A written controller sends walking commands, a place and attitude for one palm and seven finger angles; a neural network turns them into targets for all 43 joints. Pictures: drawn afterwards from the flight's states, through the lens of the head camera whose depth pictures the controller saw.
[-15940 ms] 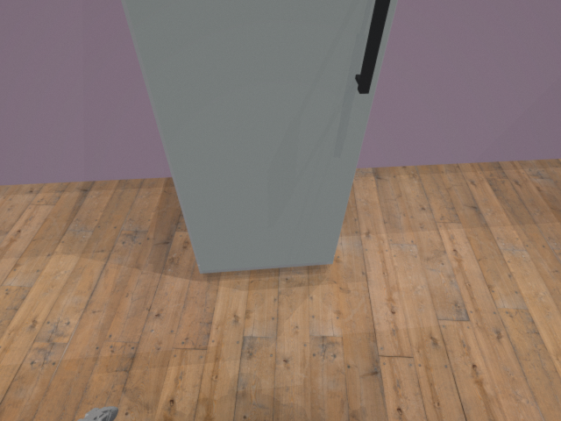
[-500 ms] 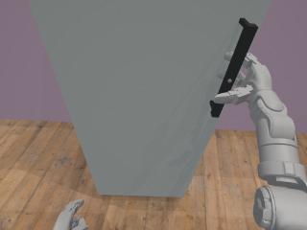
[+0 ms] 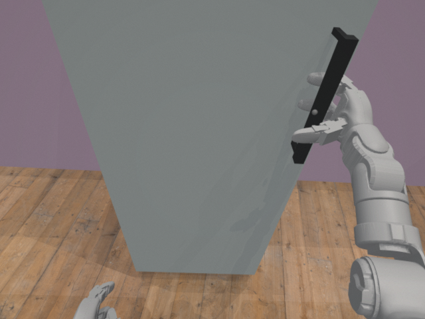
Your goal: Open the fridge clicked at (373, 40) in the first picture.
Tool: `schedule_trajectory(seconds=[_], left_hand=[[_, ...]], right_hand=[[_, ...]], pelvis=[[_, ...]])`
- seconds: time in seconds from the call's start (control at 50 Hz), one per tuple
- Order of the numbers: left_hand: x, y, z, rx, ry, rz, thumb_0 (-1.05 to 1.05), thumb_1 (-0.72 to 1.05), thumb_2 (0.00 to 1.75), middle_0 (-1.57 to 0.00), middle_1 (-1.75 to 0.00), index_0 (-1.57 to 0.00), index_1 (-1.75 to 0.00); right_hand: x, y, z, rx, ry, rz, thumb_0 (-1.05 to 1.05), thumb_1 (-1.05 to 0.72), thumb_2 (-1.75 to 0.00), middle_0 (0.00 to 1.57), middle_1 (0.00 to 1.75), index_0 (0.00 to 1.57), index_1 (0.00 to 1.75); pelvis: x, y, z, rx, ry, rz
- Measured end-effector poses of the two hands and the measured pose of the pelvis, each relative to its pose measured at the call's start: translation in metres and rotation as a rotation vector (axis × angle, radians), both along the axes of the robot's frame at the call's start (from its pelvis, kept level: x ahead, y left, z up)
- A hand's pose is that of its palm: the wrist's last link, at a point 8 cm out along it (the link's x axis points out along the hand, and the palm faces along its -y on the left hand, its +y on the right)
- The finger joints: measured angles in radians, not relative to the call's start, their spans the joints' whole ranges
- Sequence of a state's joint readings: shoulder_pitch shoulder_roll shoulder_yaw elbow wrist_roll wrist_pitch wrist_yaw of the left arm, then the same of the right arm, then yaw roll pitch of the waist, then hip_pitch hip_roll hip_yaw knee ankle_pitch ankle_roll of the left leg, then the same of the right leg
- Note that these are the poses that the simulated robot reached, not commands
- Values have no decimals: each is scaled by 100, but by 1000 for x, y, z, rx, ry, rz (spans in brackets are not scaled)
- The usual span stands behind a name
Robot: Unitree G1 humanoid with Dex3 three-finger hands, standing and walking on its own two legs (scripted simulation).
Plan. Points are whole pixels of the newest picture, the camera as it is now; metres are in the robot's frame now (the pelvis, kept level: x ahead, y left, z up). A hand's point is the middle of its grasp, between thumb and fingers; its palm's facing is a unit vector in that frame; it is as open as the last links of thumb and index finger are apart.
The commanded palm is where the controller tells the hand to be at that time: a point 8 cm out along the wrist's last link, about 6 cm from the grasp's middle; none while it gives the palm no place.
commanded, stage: grip the handle and tug to test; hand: right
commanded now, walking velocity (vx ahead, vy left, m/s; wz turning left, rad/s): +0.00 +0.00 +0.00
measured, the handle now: (315, 104) +0.46 -0.15 +0.22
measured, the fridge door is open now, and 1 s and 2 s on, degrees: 0 0 10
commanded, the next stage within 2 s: pull the door a little, standing still in 1.48 s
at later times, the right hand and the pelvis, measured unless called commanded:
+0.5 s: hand (319, 113) +0.41 -0.14 +0.24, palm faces -0.03 +1.00 +0.00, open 9.5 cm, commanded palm +0.38 -0.19 +0.23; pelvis +0.00 +0.00 +0.00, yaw +0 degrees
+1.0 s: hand (313, 112) +0.41 -0.13 +0.24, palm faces -0.02 +1.00 -0.01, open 5.5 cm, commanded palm +0.39 -0.18 +0.23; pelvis -0.01 +0.00 +0.00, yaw +0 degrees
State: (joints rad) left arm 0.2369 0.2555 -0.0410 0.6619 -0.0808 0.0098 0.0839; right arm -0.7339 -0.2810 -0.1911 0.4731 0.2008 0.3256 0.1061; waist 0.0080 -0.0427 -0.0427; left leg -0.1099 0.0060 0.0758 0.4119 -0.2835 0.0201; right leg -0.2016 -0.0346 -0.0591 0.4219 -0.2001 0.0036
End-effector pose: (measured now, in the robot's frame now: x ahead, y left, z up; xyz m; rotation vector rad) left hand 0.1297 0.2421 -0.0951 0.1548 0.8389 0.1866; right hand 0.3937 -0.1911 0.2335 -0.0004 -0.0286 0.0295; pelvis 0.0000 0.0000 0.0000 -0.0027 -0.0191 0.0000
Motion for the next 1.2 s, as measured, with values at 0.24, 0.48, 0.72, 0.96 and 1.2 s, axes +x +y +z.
schedule_trajectory(seconds=[0.24,0.48,0.72,0.96,1.2], left_hand=[[-4,3,0,3,-2,14,1,90,90,-20,-30,-20,-30],[4,-2,3,-3,-23,-3,2,90,90,-20,-30,-20,-30],[14,-10,8,-9,-52,-24,1,90,90,-20,-30,-20,-30],[4,-11,2,-5,-12,-27,1,90,90,-20,-30,-20,-30],[-6,-6,-1,-18,-10,-8,2,90,90,-20,-30,-20,-30]], right_hand=[[2,-5,0,1,-4,-10,-1,38,-35,33,123,31,121],[-7,-6,2,-1,-17,1,0,-9,-55,36,128,36,128],[-9,-4,3,-8,-14,-12,1,-64,-79,42,136,39,134],[-5,4,2,-4,-2,-2,1,-71,-85,43,139,41,139],[-7,6,2,-17,-13,-22,1,-74,-84,42,140,37,140]], pelvis=[[0,1,0,0,3,4],[0,-1,0,1,-2,3],[-2,-3,0,2,-7,-1],[-5,-3,0,3,-4,-8],[-5,-2,1,1,-8,3]])
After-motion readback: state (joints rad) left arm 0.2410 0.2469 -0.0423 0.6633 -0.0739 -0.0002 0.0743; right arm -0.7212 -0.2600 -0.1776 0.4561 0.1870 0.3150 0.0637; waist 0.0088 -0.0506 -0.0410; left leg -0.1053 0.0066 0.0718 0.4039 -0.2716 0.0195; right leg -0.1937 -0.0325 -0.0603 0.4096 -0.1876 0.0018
